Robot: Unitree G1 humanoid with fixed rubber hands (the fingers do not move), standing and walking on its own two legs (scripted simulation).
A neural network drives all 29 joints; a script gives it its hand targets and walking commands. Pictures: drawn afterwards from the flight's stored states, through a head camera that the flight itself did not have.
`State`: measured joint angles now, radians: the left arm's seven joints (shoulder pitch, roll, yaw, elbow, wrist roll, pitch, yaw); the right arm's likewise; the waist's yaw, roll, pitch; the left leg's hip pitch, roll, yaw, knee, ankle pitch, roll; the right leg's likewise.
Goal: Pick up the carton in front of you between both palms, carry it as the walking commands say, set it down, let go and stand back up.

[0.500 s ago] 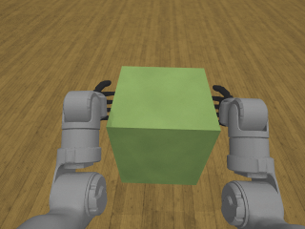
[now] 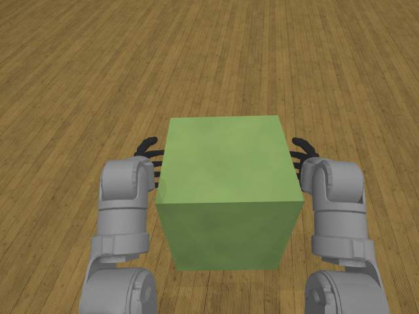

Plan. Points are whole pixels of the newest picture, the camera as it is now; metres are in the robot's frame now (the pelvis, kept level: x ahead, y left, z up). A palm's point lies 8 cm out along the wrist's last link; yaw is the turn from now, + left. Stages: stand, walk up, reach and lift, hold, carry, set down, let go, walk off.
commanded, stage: carry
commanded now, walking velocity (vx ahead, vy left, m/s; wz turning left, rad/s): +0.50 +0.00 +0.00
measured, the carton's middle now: (225, 196) +0.35 +0.00 +0.02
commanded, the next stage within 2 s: none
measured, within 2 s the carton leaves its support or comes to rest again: neither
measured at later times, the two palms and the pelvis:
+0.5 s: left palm (150, 90) +0.60 +0.18 +0.09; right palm (273, 95) +0.58 -0.11 +0.09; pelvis +0.33 +0.05 +0.00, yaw -4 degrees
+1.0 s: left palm (184, 39) +0.91 +0.13 +0.06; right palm (275, 41) +0.91 -0.17 +0.06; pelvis +0.65 -0.01 -0.01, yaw +0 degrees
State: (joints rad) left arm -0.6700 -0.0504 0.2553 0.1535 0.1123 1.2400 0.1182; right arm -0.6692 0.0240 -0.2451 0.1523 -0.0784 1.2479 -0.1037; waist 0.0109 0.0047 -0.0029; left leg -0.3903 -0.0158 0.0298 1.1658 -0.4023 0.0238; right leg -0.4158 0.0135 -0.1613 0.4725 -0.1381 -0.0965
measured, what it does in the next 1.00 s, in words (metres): walks ahead: left foot, then right foot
